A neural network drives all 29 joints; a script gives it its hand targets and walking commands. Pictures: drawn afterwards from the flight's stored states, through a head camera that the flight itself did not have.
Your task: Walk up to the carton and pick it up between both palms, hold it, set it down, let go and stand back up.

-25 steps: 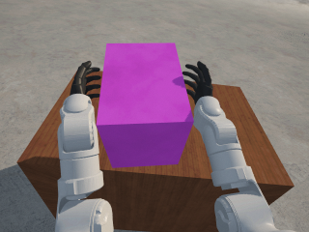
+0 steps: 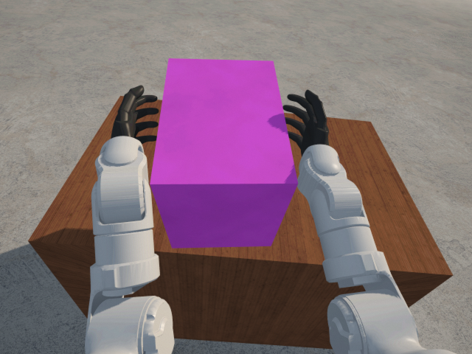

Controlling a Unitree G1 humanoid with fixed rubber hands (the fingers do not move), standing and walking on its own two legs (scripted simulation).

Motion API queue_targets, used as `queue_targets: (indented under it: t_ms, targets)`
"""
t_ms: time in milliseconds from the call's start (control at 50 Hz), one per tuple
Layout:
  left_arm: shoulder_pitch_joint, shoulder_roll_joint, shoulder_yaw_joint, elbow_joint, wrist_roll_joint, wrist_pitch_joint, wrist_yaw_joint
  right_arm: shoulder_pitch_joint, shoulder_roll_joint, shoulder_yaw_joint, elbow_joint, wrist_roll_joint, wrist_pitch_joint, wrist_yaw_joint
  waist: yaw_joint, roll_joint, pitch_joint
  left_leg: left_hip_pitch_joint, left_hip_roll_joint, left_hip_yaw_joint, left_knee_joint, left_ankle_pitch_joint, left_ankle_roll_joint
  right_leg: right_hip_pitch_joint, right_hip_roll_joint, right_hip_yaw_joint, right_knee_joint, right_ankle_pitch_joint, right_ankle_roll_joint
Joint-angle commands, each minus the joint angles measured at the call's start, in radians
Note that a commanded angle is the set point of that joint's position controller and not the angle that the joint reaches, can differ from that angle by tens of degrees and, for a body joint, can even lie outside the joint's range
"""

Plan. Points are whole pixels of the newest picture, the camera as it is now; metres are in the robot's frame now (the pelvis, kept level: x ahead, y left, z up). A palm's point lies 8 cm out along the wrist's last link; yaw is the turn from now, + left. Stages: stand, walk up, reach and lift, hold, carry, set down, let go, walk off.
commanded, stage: hold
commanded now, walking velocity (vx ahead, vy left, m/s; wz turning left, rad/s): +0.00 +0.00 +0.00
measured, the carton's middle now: (221, 156) +0.44 -0.02 +0.12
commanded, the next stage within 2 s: none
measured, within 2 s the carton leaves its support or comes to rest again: neither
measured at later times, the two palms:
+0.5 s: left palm (125, 139) +0.38 +0.13 +0.21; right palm (311, 143) +0.37 -0.15 +0.21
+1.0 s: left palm (125, 158) +0.36 +0.13 +0.19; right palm (310, 157) +0.36 -0.15 +0.19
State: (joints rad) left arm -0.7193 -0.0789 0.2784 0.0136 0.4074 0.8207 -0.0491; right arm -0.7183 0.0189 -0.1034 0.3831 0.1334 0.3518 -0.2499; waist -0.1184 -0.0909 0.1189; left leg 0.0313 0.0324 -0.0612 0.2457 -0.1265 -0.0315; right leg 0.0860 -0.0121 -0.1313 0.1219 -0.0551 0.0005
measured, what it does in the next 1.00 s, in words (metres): stands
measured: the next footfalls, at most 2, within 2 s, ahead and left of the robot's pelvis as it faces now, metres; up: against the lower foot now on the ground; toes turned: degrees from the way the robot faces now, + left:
none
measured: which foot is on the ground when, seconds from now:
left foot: down 0.00-1.00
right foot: down 0.00-1.00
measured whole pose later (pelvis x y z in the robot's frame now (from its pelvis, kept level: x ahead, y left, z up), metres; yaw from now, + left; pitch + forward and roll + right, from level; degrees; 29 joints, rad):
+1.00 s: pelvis +0.01 +0.01 +0.00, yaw -4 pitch -6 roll +0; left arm -0.57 -0.12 0.29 -0.21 0.30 1.00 -0.02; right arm -0.62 0.02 -0.03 0.16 0.17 0.59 -0.29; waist -0.07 -0.02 0.09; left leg 0.16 0.02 0.01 -0.09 0.04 -0.02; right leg 0.13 -0.02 -0.06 -0.08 0.06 0.01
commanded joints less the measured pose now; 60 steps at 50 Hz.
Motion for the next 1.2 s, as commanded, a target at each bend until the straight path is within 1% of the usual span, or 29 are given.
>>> queue_targets:
  t_ms: [0,140,320,660,680,700,720,740,780,800,840,860,900,940,980,1020,1060,1120,1180]
  targets:
    - [-0.527,-0.328,-0.364,-0.110,-0.167,-0.063,-0.131,-0.554,0.274,0.270,-0.188,0.056,-0.031,0.059,-0.008,0.075,-0.431,0.002,-0.087,0.086,-0.013,0.205,-0.013,0.184,0.056,-0.021,0.043,0.164,0.035]
    - [-0.521,-0.333,-0.374,-0.119,-0.168,-0.058,-0.133,-0.546,0.265,0.266,-0.192,0.060,-0.025,0.056,-0.016,0.085,-0.425,0.013,-0.086,0.084,-0.009,0.218,-0.023,0.171,0.060,-0.025,0.040,0.153,0.032]
    - [-0.510,-0.342,-0.379,-0.127,-0.165,-0.052,-0.127,-0.545,0.251,0.265,-0.195,0.065,-0.024,0.060,-0.014,0.091,-0.415,0.033,-0.082,0.085,-0.007,0.237,-0.035,0.158,0.067,-0.028,0.035,0.134,0.027]
    - [-0.501,-0.339,-0.379,-0.137,-0.167,-0.049,-0.125,-0.545,0.256,0.281,-0.210,0.072,-0.028,0.058,-0.007,0.078,-0.419,0.035,-0.083,0.089,-0.007,0.241,-0.027,0.173,0.063,-0.022,0.036,0.156,0.030]
    - [-0.290,-0.324,-0.384,-0.123,-0.272,0.007,-0.091,-0.454,0.306,0.269,-0.300,0.095,0.070,0.067,0.031,0.310,-0.436,0.145,-0.075,0.042,-0.170,0.260,-0.019,0.133,0.041,0.077,-0.069,0.194,0.021]
    - [-0.298,-0.304,-0.385,-0.177,-0.289,0.038,-0.075,-0.448,0.261,0.271,-0.281,0.093,0.126,0.075,0.038,0.241,-0.432,0.153,-0.060,0.039,-0.183,0.309,-0.022,0.107,0.042,0.081,-0.084,0.201,0.027]
    - [-0.302,-0.282,-0.364,-0.200,-0.295,0.072,-0.070,-0.417,0.246,0.284,-0.263,0.097,0.164,0.074,0.042,0.178,-0.413,0.160,-0.059,0.040,-0.195,0.354,-0.023,0.110,0.042,0.082,-0.095,0.218,0.032]
    - [-0.321,-0.270,-0.356,-0.234,-0.304,0.099,-0.071,-0.396,0.231,0.301,-0.260,0.102,0.191,0.069,0.035,0.134,-0.395,0.148,-0.059,0.047,-0.216,0.383,-0.021,0.127,0.044,0.091,-0.107,0.235,0.037]
    - [-0.335,-0.271,-0.350,-0.284,-0.311,0.128,-0.079,-0.386,0.249,0.347,-0.294,0.130,0.218,0.053,0.042,0.069,-0.392,0.120,-0.058,0.064,-0.255,0.395,-0.003,0.187,0.043,0.105,-0.108,0.273,0.054]
    - [-0.347,-0.285,-0.355,-0.307,-0.316,0.134,-0.085,-0.393,0.261,0.363,-0.323,0.144,0.223,0.045,0.043,0.057,-0.403,0.113,-0.056,0.069,-0.271,0.392,0.004,0.218,0.042,0.109,-0.106,0.293,0.059]
    - [-0.383,-0.317,-0.375,-0.352,-0.324,0.132,-0.093,-0.428,0.297,0.383,-0.387,0.155,0.219,0.037,0.038,0.049,-0.448,0.122,-0.055,0.074,-0.292,0.389,0.014,0.247,0.041,0.115,-0.104,0.308,0.066]
    - [-0.394,-0.336,-0.383,-0.364,-0.323,0.129,-0.096,-0.447,0.316,0.389,-0.418,0.156,0.214,0.038,0.039,0.055,-0.473,0.132,-0.055,0.075,-0.299,0.386,0.016,0.247,0.039,0.116,-0.106,0.300,0.067]
    - [-0.411,-0.350,-0.392,-0.372,-0.317,0.122,-0.100,-0.462,0.331,0.392,-0.444,0.144,0.204,0.042,0.038,0.066,-0.494,0.155,-0.054,0.077,-0.308,0.368,0.019,0.234,0.036,0.115,-0.115,0.266,0.066]
    - [-0.399,-0.349,-0.378,-0.337,-0.297,0.119,-0.105,-0.454,0.325,0.378,-0.435,0.118,0.196,0.049,0.039,0.075,-0.477,0.166,-0.050,0.083,-0.321,0.324,0.024,0.218,0.033,0.114,-0.131,0.206,0.067]
    - [-0.382,-0.339,-0.348,-0.294,-0.271,0.118,-0.111,-0.423,0.308,0.353,-0.389,0.091,0.192,0.056,0.042,0.079,-0.428,0.150,-0.047,0.088,-0.336,0.257,0.028,0.202,0.032,0.109,-0.147,0.127,0.067]
    - [-0.379,-0.327,-0.320,-0.263,-0.249,0.115,-0.119,-0.399,0.292,0.334,-0.343,0.074,0.189,0.061,0.048,0.085,-0.389,0.130,-0.049,0.097,-0.347,0.227,0.031,0.200,0.033,0.108,-0.155,0.093,0.068]
    - [-0.374,-0.326,-0.299,-0.250,-0.236,0.110,-0.124,-0.397,0.288,0.329,-0.329,0.073,0.181,0.066,0.055,0.089,-0.382,0.125,-0.049,0.100,-0.355,0.223,0.031,0.210,0.032,0.107,-0.158,0.099,0.068]
    - [-0.376,-0.334,-0.292,-0.262,-0.231,0.099,-0.128,-0.407,0.287,0.335,-0.335,0.081,0.168,0.071,0.056,0.097,-0.398,0.141,-0.049,0.099,-0.356,0.263,0.025,0.226,0.034,0.110,-0.156,0.145,0.064]
    - [-0.368,-0.334,-0.287,-0.270,-0.227,0.094,-0.132,-0.409,0.284,0.346,-0.345,0.086,0.155,0.074,0.056,0.088,-0.407,0.163,-0.051,0.097,-0.352,0.304,0.020,0.240,0.036,0.110,-0.155,0.193,0.063]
